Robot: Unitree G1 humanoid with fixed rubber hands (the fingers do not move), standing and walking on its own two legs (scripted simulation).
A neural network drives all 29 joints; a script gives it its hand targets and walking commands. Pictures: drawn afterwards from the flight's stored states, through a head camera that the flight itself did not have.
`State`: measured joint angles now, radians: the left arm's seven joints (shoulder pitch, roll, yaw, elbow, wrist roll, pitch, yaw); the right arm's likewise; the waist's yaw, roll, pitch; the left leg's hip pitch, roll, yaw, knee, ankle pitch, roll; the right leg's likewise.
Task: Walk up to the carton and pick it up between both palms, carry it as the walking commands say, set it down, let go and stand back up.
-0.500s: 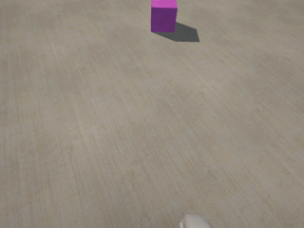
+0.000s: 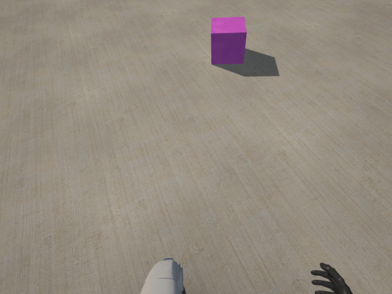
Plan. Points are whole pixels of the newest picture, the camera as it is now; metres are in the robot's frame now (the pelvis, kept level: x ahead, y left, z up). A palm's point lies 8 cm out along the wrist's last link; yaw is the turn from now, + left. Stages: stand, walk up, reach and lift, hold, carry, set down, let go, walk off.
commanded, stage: walk up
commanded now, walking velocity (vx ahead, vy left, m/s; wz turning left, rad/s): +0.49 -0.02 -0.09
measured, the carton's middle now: (227, 40) +2.18 -0.09 -0.64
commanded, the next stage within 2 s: none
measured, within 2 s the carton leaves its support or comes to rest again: neither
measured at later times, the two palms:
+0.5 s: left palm (93, 229) +0.27 +0.33 -0.15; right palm (303, 234) +0.26 -0.20 -0.10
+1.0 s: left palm (138, 153) +0.51 +0.25 -0.12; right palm (305, 149) +0.55 -0.28 -0.15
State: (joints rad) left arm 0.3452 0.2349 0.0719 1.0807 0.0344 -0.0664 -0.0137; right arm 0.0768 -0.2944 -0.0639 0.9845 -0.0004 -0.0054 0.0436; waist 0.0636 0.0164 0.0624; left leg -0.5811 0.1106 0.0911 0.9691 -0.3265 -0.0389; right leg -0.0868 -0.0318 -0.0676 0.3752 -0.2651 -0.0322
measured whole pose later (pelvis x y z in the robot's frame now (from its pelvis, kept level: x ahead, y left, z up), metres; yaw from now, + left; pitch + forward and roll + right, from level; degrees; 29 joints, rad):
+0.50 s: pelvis +0.26 +0.09 +0.00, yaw -3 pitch +0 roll -4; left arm 0.32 0.24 0.07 1.08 0.03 -0.03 -0.02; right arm 0.31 -0.28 -0.06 0.99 0.00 -0.05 0.01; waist -0.01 0.00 0.04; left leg -0.17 0.11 0.15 0.44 -0.27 0.03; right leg -0.49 -0.05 -0.03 0.97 -0.25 0.04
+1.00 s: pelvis +0.49 -0.01 -0.01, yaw -7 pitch -1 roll +3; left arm 0.31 0.23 0.06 1.07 0.03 -0.09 -0.01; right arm 0.15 -0.28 -0.06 0.98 0.00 -0.03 0.02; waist 0.04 0.02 0.10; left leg -0.49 0.08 0.09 1.18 -0.45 -0.03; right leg -0.21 -0.04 -0.08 0.50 -0.28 -0.05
